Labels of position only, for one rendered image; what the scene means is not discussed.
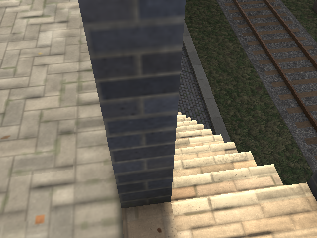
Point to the stairs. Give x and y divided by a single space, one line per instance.
206 166

